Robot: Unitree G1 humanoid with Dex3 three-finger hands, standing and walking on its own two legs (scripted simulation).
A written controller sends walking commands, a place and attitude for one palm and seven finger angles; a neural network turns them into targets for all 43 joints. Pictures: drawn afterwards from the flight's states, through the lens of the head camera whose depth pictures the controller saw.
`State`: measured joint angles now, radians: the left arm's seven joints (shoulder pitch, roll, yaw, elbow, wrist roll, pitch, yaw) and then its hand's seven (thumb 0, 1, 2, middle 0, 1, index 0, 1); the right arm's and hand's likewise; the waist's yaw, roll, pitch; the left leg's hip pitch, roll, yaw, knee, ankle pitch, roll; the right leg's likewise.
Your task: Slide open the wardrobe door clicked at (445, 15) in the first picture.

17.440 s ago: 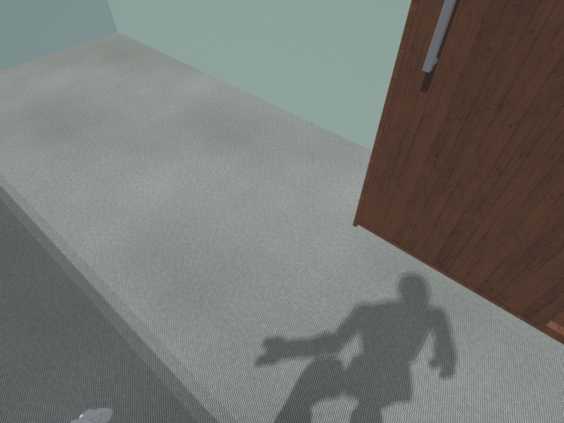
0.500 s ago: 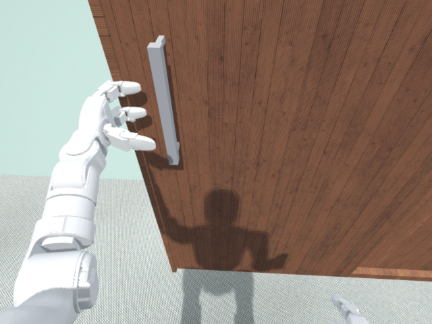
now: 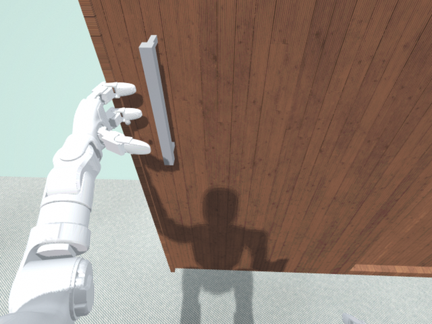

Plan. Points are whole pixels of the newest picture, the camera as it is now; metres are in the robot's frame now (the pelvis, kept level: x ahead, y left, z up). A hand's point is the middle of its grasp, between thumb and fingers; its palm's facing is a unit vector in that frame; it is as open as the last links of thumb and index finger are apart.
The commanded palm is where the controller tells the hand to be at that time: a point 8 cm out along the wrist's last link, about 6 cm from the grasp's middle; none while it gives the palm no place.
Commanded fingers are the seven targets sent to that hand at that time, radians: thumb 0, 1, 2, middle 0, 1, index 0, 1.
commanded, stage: feel for the door with the fingertips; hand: left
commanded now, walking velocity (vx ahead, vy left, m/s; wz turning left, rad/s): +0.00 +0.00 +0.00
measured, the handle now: (162, 108) +0.48 +0.12 +0.17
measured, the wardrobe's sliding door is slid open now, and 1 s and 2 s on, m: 0.00 0.00 0.00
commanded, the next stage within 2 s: slide the fingers in behind the handle in 0.62 s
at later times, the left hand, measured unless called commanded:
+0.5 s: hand (141, 118) +0.43 +0.15 +0.19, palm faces +0.04 -1.00 +0.00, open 14.0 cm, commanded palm +0.41 +0.20 +0.19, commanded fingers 0.00 -0.50 0.30 -0.30 -1.20 -0.30 -1.20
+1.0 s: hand (143, 116) +0.43 +0.15 +0.19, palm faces +0.02 -1.00 +0.00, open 13.9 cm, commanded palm +0.41 +0.20 +0.19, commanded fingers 0.00 -0.50 0.30 -0.30 -1.20 -0.30 -1.20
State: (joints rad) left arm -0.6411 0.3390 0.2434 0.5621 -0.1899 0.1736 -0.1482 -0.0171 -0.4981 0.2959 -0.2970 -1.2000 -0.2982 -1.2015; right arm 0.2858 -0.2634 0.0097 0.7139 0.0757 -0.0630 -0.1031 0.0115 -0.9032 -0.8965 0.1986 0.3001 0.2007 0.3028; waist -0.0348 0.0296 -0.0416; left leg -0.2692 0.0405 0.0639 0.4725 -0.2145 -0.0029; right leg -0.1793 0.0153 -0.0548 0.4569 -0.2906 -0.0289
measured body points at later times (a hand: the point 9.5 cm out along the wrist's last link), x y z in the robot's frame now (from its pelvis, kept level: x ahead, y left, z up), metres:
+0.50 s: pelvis +0.00 +0.00 +0.00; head -0.01 -0.01 +0.45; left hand +0.42 +0.20 +0.19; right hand +0.12 -0.25 -0.11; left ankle +0.02 +0.12 -0.74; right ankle -0.03 -0.10 -0.74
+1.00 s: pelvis -0.01 +0.00 +0.00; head -0.01 +0.00 +0.45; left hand +0.43 +0.20 +0.19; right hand +0.08 -0.26 -0.12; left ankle +0.02 +0.12 -0.74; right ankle -0.03 -0.10 -0.74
